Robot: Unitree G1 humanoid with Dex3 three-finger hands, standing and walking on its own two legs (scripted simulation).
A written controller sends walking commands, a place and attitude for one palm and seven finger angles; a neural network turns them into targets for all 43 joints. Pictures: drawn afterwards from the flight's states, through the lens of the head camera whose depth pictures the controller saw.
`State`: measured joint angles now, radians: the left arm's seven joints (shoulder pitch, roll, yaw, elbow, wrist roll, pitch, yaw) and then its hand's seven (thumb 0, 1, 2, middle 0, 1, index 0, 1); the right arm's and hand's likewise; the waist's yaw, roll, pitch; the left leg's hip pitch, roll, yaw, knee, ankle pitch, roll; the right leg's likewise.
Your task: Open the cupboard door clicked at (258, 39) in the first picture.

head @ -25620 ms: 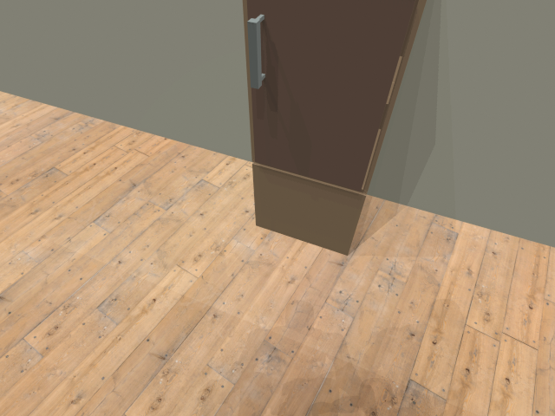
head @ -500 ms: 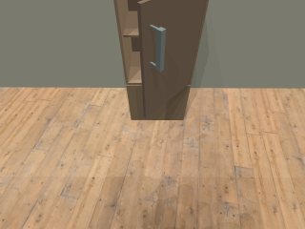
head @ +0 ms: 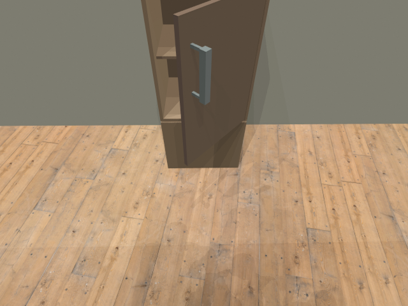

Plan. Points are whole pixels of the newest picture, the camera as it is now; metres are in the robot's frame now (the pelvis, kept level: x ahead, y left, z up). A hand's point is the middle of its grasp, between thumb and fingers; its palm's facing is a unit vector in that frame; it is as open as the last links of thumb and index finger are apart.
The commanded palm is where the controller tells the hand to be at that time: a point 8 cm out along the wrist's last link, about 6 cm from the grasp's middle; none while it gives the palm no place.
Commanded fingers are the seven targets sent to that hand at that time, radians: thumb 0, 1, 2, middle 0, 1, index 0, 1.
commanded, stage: let the arm hang, fingers relaxed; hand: left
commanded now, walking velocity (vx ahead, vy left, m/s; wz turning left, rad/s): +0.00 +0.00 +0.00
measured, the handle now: (199, 74) +0.71 +0.05 +0.08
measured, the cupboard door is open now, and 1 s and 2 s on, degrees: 46 46 46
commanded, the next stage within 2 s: look to check the result in 0.02 s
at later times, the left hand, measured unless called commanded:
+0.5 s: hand out of the picture +0.02 +0.17 -0.17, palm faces +0.03 -0.98 -0.21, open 7.4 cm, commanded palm none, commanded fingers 0.00 0.90 0.90 -0.20 -0.30 -0.20 -0.30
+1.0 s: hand out of the picture +0.06 +0.19 -0.18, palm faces -0.04 -0.97 -0.24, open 7.4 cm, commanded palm none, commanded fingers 0.00 0.90 0.90 -0.20 -0.30 -0.20 -0.30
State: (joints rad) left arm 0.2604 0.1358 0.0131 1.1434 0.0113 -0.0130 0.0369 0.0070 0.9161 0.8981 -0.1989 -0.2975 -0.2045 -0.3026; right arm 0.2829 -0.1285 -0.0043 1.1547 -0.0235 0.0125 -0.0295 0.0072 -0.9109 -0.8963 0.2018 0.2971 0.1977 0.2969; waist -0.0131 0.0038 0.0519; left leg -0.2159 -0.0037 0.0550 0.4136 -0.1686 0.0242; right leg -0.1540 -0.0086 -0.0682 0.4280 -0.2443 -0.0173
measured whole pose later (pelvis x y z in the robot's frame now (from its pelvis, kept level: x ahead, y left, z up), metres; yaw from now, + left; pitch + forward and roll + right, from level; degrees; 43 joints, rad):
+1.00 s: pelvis +0.02 -0.01 -0.01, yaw -5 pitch -1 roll +0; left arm 0.22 0.19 0.06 1.08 0.02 0.03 0.01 0.00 0.90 0.90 -0.20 -0.30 -0.20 -0.30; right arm 0.17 -0.19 -0.04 1.07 -0.02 0.04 -0.04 0.01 -0.91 -0.90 0.20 0.30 0.20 0.30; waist 0.00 0.01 0.09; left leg -0.22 0.05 0.13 0.50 -0.26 0.00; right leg -0.19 0.04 0.01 0.50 -0.29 -0.04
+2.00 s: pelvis +0.02 -0.01 +0.00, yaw -39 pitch +1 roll -2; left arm 0.16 0.29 0.11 0.92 0.03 0.06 -0.03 0.00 0.90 0.90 -0.20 -0.30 -0.20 -0.30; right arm 0.16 -0.18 -0.02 0.88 -0.03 0.02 -0.05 0.01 -0.91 -0.90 0.21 0.30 0.20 0.30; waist 0.04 -0.03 0.12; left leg -0.22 0.07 0.04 0.49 -0.29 -0.01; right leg -0.53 0.04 0.02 1.10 -0.46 0.06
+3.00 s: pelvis +0.18 -0.28 -0.01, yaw -72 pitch +2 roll +0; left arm 0.03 0.20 0.06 0.95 0.03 0.01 -0.04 0.00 0.91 0.90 -0.19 -0.30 -0.20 -0.30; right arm 0.49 -0.13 -0.02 1.08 -0.04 -0.05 -0.02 0.01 -0.91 -0.90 0.20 0.30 0.20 0.30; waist -0.08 0.00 0.10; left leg 0.04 0.09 0.30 0.36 -0.40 -0.05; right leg -0.54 -0.05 -0.12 0.71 -0.21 -0.04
